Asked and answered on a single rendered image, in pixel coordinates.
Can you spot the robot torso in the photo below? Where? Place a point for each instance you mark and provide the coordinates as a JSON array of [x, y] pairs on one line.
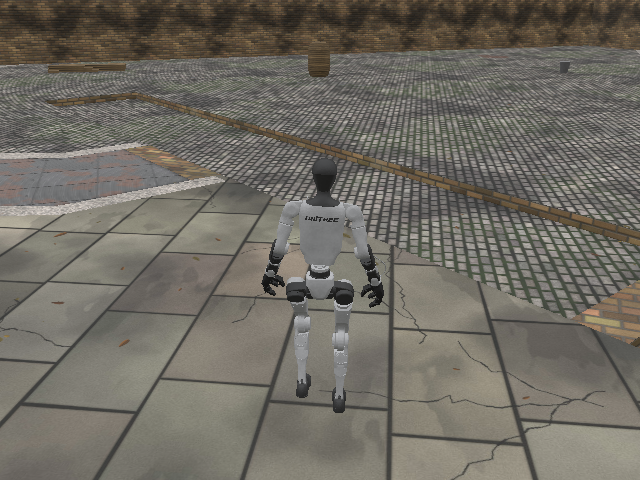
[[321, 235]]

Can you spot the robot right upper arm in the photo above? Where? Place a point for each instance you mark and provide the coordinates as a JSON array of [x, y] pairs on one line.
[[354, 213]]

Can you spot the robot left hand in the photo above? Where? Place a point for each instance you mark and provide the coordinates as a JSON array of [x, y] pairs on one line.
[[271, 280]]

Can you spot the robot right hand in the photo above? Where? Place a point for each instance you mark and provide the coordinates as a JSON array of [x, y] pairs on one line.
[[377, 291]]

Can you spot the robot left upper arm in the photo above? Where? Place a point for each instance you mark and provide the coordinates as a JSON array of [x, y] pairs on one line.
[[290, 210]]

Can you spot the robot left forearm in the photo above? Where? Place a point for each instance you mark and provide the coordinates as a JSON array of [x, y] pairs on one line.
[[273, 262]]

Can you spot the humanoid robot head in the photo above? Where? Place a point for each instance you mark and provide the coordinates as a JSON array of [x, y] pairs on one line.
[[324, 174]]

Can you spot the robot right forearm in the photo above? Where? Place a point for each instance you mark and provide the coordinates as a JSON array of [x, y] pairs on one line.
[[371, 269]]

